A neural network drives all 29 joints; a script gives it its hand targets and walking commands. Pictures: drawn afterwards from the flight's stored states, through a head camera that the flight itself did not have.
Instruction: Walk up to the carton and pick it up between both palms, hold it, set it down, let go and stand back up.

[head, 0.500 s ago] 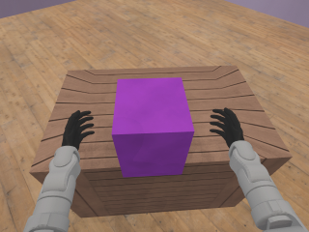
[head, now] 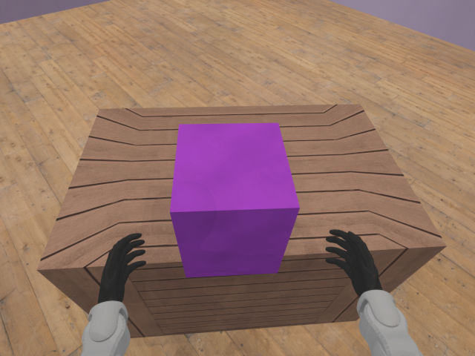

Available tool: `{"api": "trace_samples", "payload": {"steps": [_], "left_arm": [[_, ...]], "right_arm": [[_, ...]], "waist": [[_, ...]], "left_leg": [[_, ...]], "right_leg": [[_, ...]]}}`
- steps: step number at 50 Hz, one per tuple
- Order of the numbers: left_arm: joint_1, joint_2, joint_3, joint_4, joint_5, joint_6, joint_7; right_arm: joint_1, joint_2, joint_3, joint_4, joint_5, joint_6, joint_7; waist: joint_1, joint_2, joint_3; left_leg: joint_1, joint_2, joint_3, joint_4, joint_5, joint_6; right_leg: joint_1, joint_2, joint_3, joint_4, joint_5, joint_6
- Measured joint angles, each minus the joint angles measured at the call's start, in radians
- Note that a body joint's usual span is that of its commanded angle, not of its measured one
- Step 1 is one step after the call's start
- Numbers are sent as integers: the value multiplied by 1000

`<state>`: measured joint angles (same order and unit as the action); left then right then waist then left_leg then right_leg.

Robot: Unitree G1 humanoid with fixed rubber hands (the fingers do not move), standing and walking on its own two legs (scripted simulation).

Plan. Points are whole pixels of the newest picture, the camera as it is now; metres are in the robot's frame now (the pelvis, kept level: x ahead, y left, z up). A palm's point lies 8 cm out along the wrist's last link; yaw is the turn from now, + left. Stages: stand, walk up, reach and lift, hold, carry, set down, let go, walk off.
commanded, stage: set down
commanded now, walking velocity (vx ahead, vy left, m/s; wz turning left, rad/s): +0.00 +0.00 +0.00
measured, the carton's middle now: (230, 202) +0.42 +0.04 -0.02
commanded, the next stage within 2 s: none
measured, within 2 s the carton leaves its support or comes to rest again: neither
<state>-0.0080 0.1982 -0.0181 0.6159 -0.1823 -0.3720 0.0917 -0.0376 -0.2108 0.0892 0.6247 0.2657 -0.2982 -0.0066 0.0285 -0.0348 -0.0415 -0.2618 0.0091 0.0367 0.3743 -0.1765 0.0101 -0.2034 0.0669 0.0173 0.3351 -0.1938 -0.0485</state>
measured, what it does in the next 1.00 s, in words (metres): stands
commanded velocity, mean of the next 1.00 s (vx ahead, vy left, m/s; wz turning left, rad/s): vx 0.00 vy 0.00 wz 0.00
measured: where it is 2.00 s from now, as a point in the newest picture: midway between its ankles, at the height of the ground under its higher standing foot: outside the picture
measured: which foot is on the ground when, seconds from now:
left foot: down 0.00-1.00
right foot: down 0.00-1.00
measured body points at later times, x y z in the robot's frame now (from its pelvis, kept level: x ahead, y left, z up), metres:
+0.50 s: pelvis +0.00 +0.00 -0.01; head +0.01 +0.02 +0.44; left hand +0.19 +0.23 -0.06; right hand +0.20 -0.21 -0.05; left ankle +0.01 +0.11 -0.75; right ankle -0.02 -0.09 -0.75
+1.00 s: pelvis +0.02 +0.00 -0.01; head +0.01 +0.02 +0.44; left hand +0.16 +0.23 -0.08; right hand +0.17 -0.20 -0.08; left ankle +0.01 +0.11 -0.75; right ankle -0.02 -0.09 -0.75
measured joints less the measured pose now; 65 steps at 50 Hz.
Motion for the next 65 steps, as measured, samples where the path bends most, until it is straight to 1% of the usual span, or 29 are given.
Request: {"api": "trace_samples", "payload": {"steps": [5,10,18,22,25,28,31,45,51,59,65], "left_arm": [[26,-15,22,24,24,-35,-10],[74,-17,17,29,30,-57,-12],[140,-6,-24,41,10,-105,-3],[156,-5,-36,60,0,-132,-2],[163,-5,-42,77,-9,-135,-4],[169,-1,-47,80,-18,-107,-3],[182,4,-48,61,-14,-72,-3],[287,7,-9,-27,59,73,-32],[332,12,-8,-64,78,132,-35],[312,19,-7,-75,91,222,-33],[277,9,9,-69,115,287,-46]], "right_arm": [[27,7,8,46,1,-78,9],[86,16,4,65,-4,-128,22],[170,15,-6,74,-7,-193,50],[187,11,-7,93,-2,-230,62],[190,12,-7,116,-8,-241,68],[192,20,-12,132,-26,-226,71],[202,31,-14,129,-39,-211,69],[292,69,-12,118,-87,-164,40],[333,76,-15,102,-108,-130,37],[333,76,-30,94,-131,-63,41],[304,69,-31,116,-133,-31,36]], "waist": [[2,-2,1],[7,-3,8],[12,-1,17],[12,2,17],[11,4,14],[11,1,10],[11,-3,7],[14,-18,-5],[17,-22,-4],[14,-23,-4],[9,-16,-7]], "left_leg": [[7,0,8,9,-8,1],[16,0,13,27,-21,2],[0,0,19,79,-49,4],[-19,-2,20,111,-63,5],[-30,-3,21,129,-72,5],[-32,-5,22,132,-74,5],[-28,-5,22,129,-74,3],[38,-1,10,82,-75,-5],[62,-3,8,66,-75,-7],[59,-3,10,68,-82,-6],[51,-3,10,72,-87,-3]], "right_leg": [[2,0,9,14,-8,2],[9,1,17,32,-19,4],[-14,1,22,96,-50,6],[-37,0,23,136,-69,6],[-52,-2,23,162,-81,6],[-58,-3,24,174,-88,5],[-56,-3,24,173,-90,4],[19,2,19,113,-86,-5],[44,2,19,95,-86,-6],[40,2,21,97,-92,-5],[35,1,22,95,-93,-2]]}}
